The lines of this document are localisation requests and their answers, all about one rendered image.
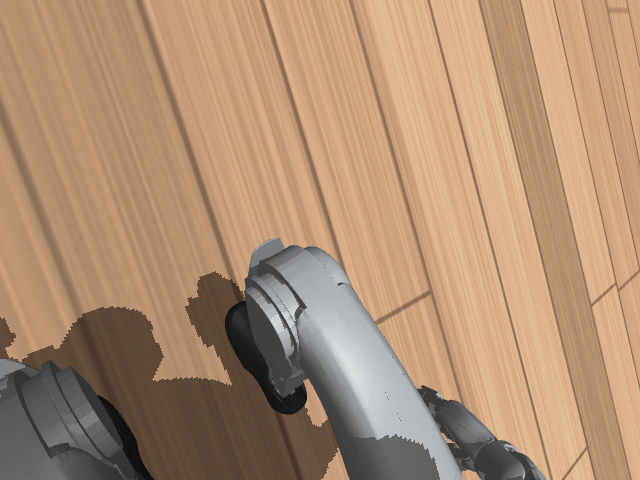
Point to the right robot arm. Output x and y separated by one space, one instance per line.
500 460

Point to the right robot foot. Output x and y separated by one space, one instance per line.
241 339

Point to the right robot hand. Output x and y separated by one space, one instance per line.
459 425

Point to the left robot foot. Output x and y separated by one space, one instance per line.
128 439

